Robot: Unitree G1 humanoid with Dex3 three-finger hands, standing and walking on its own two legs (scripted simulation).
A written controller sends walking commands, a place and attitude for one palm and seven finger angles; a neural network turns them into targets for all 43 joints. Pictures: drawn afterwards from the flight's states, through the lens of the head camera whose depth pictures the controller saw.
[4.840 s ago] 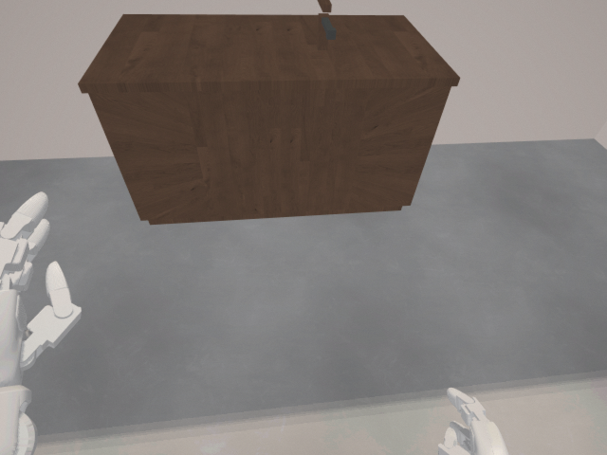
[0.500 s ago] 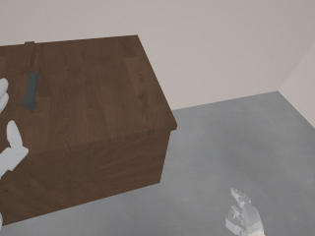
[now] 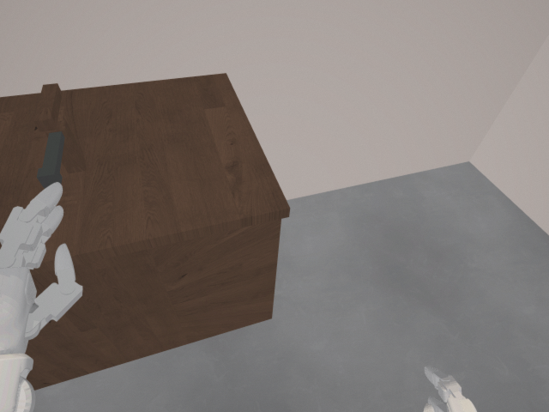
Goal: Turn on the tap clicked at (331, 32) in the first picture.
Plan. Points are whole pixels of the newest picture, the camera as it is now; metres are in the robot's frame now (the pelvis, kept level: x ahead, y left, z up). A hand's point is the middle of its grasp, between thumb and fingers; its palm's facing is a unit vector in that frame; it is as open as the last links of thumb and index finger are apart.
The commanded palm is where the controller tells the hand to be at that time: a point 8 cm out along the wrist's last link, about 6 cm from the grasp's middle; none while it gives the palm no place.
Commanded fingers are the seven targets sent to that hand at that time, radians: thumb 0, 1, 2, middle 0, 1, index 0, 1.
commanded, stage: come to a stop and stand still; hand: left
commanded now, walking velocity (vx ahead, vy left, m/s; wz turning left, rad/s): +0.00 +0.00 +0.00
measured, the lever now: (49, 177) +0.46 +0.45 +0.04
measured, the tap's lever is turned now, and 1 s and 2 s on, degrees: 0 0 0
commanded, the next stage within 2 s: look again from close up in 0.80 s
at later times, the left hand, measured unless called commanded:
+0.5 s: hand (50, 233) +0.27 +0.29 +0.15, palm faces +0.37 -0.85 -0.36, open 7.4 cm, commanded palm +0.20 +0.32 +0.18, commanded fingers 0.00 0.90 0.90 -0.20 -0.30 -0.20 -0.30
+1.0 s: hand (46, 235) +0.26 +0.29 +0.16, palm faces +0.39 -0.85 -0.35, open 7.4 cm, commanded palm +0.20 +0.32 +0.18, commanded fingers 0.00 0.90 0.90 -0.20 -0.30 -0.20 -0.30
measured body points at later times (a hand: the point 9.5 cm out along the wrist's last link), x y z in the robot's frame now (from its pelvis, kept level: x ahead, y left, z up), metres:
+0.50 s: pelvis +0.05 +0.04 +0.01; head +0.08 +0.07 +0.45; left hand +0.24 +0.34 +0.17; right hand +0.23 -0.16 -0.07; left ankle +0.05 +0.13 -0.74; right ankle +0.03 -0.08 -0.74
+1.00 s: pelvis +0.05 +0.04 +0.01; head +0.06 +0.06 +0.46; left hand +0.23 +0.33 +0.18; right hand +0.23 -0.18 -0.07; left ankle +0.05 +0.13 -0.74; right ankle +0.03 -0.08 -0.74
